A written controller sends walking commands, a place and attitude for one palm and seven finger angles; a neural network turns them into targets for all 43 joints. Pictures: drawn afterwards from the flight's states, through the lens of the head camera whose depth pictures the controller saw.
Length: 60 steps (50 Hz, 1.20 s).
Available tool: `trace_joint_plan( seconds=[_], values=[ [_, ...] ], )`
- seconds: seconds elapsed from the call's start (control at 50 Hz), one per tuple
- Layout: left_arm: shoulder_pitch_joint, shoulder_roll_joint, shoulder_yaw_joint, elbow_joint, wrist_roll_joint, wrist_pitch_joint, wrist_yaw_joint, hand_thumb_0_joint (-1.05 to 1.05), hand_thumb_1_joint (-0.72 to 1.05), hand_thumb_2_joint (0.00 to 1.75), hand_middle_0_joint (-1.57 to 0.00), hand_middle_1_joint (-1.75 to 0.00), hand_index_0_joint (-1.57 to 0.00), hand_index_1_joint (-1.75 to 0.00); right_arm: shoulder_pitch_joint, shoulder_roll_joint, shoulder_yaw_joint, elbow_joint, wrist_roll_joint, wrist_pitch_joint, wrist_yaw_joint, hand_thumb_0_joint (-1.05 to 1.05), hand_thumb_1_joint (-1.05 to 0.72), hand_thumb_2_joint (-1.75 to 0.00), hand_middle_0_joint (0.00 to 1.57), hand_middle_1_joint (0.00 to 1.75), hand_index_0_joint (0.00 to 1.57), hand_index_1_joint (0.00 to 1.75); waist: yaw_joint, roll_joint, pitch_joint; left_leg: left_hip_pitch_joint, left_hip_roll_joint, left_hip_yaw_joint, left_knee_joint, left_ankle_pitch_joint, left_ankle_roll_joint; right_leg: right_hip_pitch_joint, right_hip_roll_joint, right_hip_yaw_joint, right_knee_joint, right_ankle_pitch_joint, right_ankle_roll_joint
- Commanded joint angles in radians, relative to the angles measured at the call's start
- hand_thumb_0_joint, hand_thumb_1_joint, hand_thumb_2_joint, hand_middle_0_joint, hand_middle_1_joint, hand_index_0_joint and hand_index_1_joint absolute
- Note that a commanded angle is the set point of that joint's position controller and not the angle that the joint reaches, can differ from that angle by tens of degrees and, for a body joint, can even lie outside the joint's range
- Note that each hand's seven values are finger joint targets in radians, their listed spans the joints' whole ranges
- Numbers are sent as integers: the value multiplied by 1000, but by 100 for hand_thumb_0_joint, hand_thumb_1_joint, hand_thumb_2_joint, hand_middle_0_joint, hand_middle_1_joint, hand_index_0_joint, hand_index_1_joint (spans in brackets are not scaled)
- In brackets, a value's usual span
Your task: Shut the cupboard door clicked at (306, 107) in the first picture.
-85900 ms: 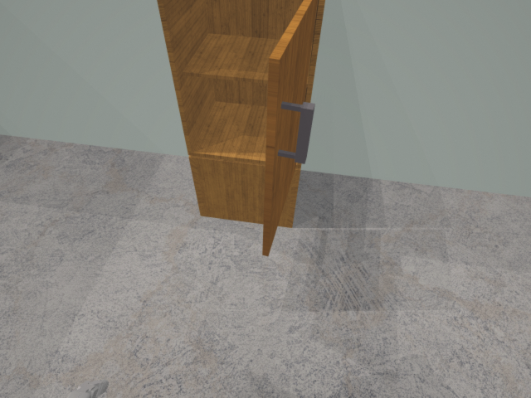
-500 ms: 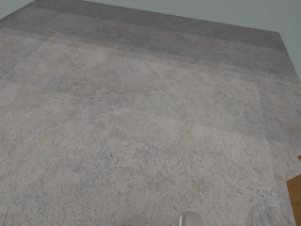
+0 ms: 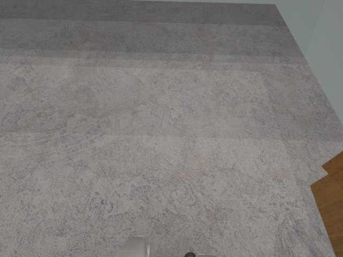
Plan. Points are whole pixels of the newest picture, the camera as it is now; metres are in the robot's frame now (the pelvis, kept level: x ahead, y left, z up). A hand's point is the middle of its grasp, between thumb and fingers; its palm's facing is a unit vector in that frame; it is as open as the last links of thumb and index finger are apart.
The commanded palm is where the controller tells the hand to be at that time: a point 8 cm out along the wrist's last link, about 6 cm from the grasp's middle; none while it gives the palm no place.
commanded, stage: turn to face it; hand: left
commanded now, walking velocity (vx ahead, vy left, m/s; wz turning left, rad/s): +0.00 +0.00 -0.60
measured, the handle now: out of the picture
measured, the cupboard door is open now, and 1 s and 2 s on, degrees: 27 27 27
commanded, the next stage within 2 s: take the last steps up to it in 1.64 s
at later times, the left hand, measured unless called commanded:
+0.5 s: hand (87, 229) +0.19 +0.24 -0.16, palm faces -0.28 -0.93 -0.24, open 7.4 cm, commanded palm none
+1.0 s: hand (114, 217) +0.23 +0.18 -0.18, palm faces -0.55 -0.81 -0.19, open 7.4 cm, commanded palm none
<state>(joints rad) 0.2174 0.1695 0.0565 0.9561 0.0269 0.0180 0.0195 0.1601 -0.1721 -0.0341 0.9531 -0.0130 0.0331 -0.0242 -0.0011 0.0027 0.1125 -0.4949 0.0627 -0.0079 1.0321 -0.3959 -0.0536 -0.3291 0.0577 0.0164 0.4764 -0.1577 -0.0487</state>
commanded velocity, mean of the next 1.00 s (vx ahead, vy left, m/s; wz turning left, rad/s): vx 0.00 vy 0.00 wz -0.60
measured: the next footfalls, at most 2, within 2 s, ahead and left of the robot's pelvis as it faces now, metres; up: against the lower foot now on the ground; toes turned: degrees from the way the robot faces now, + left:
left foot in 0.16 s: +0.09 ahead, +0.16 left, +0.00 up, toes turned -5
right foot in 0.60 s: +0.01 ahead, -0.09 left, +0.00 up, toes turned -29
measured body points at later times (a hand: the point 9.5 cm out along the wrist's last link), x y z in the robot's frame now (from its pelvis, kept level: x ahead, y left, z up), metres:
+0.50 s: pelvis +0.03 +0.06 +0.01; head +0.07 +0.07 +0.45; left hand +0.21 +0.29 -0.14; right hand +0.02 -0.21 -0.12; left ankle +0.05 +0.16 -0.74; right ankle -0.02 -0.09 -0.68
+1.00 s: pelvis +0.05 +0.07 -0.01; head +0.10 +0.07 +0.44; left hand +0.26 +0.23 -0.16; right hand -0.03 -0.19 -0.13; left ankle +0.12 +0.15 -0.74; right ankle -0.02 -0.07 -0.73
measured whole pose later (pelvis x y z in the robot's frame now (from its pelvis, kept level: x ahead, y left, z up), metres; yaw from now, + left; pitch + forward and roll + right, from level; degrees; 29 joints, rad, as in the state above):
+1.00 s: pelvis +0.05 +0.07 -0.01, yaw -36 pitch +1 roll -1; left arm 0.19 0.23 0.06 0.88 0.02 0.07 -0.01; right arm 0.18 -0.22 -0.03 0.88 -0.01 0.02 -0.02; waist 0.00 -0.04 0.07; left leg -0.33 0.04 0.06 0.62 -0.31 -0.01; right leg -0.36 0.03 0.12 0.64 -0.34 0.03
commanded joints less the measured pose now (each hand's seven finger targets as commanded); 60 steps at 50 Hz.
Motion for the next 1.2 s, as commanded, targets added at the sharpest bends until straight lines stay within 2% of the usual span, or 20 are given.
trace_joint_plan(
  seconds=[0.0,0.1,0.12,0.14,0.16,0.22,0.28,0.48,0.54,0.56,0.58,0.6,0.64,0.72,0.86,0.92,0.96,0.98,1.06,1.18],
  values=[
    [14,196,59,-79,5,-14,-6,0,90,90,-20,-30,-20,-30,66,-72,-26,-68,0,-9,-1,0,-90,-90,20,30,20,30,-2,-135,-172,84,-26,18,-173,7,-12,64,-231,286,-149,169,-136],
    [-30,196,70,-110,-5,4,-11,0,90,90,-20,-30,-20,-30,110,-112,-32,-78,10,-37,-15,0,-90,-90,20,30,20,30,-38,-142,-200,362,-38,14,-558,142,-2,-48,-182,319,-33,138,-59],
    [-22,151,60,-130,-15,8,-14,0,90,90,-20,-30,-20,-30,132,-176,-41,-78,3,-49,-20,0,-90,-90,20,30,20,30,-45,26,-214,475,98,-117,-692,151,35,-166,-82,236,75,-29,-7],
    [-17,110,51,-150,-23,8,-24,0,90,90,-20,-30,-20,-30,130,-276,-60,-102,-12,-51,-21,0,-90,-90,20,30,20,30,-46,306,-194,503,361,-371,-773,277,140,-302,39,65,318,-392,58],
    [-63,147,53,-158,-8,11,-26,0,90,90,-20,-30,-20,-30,129,-283,-60,-105,-18,-42,-25,0,-90,-90,20,30,20,30,-61,218,-150,416,436,-383,-761,410,221,-292,-14,46,517,-454,71],
    [-7,164,71,-122,-1,26,-42,0,90,90,-20,-30,-20,-30,3,-213,-35,-150,-21,-44,-29,0,-90,-90,20,30,20,30,15,152,-103,334,312,-154,-715,577,202,-270,-60,33,726,-323,100],
    [6,143,60,-125,-4,39,-54,0,90,90,-20,-30,-20,-30,-2,-198,-32,-152,-16,-43,-28,0,-90,-90,20,30,20,30,21,174,-114,385,240,3,-687,606,170,-260,-75,-18,697,-253,117],
    [-104,132,37,-170,-4,32,-60,0,90,90,-20,-30,-20,-30,114,-253,-63,-95,-18,-32,-7,0,-90,-90,20,30,20,30,-44,226,-138,439,299,97,-603,665,168,-85,-68,-120,289,-259,82],
    [-11,163,45,-143,-5,21,-56,0,90,90,-20,-30,-20,-30,76,-269,-67,-99,-10,-29,-1,0,-90,-90,20,30,20,30,20,165,-165,332,273,154,-460,568,97,135,-61,-128,29,-52,48],
    [73,227,56,-121,0,10,-48,0,90,90,-20,-30,-20,-30,68,-242,-63,-113,1,-28,5,0,-90,-90,20,30,20,30,61,32,-210,220,220,203,-302,413,43,296,-155,-12,-75,110,12],
    [127,344,78,-107,8,-4,-30,0,90,90,-20,-30,-20,-30,33,-145,-39,-162,4,-25,11,0,-90,-90,20,30,20,30,91,-302,-200,-79,49,237,-55,-189,-19,422,-413,359,-128,431,-95],
    [155,361,77,-95,-11,2,-16,0,90,90,-20,-30,-20,-30,-6,-178,-34,-173,1,-5,-1,0,-90,-90,20,30,20,30,105,-259,-191,-110,32,80,100,-264,-16,327,-478,402,-134,507,-180],
    [30,305,71,-134,-5,6,-3,0,90,90,-20,-30,-20,-30,2,-164,-37,-162,2,0,-1,0,-90,-90,20,30,20,30,46,-250,-126,-183,58,5,167,-134,-13,255,-389,345,-167,229,-171],
    [-72,250,49,-168,-5,2,-7,0,90,90,-20,-30,-20,-30,60,-171,-40,-118,-5,3,10,0,-90,-90,20,30,20,30,-13,-163,-136,-37,45,27,71,21,-36,128,-278,191,-142,191,-118],
    [-42,277,64,-154,2,11,-17,0,90,90,-20,-30,-20,-30,52,-144,-35,-138,6,-12,2,0,-90,-90,20,30,20,30,9,-179,-158,95,-18,48,-274,-22,-28,112,-270,307,-91,188,-135],
    [-85,248,61,-161,-10,22,-19,0,90,90,-20,-30,-20,-30,147,-164,-37,-108,9,-29,-7,0,-90,-90,20,30,20,30,-46,-142,-170,338,-25,47,-575,158,-15,-36,-199,293,-1,118,-50],
    [-64,144,39,-195,-24,31,-32,0,90,90,-20,-30,-20,-30,184,-330,-65,-115,-13,-41,-15,0,-90,-90,20,30,20,30,-52,338,-172,446,372,-356,-791,192,134,-272,24,36,376,-417,69],
    [-101,182,40,-201,-12,30,-32,0,90,90,-20,-30,-20,-30,185,-331,-60,-123,-16,-36,-15,0,-90,-90,20,30,20,30,-65,257,-144,345,431,-375,-781,223,198,-235,-34,54,548,-452,67],
    [-45,170,61,-142,-2,46,-58,0,90,90,-20,-30,-20,-30,34,-233,-32,-155,-20,-43,-26,0,-90,-90,20,30,20,30,12,162,-96,317,266,-64,-737,401,154,-241,-74,18,731,-272,104],
    [-102,134,44,-155,-8,46,-61,0,90,90,-20,-30,-20,-30,147,-221,-44,-99,-14,-41,-23,0,-90,-90,20,30,20,30,-39,166,-148,482,280,39,-678,587,177,-233,-94,-50,556,-261,114]
  ],
)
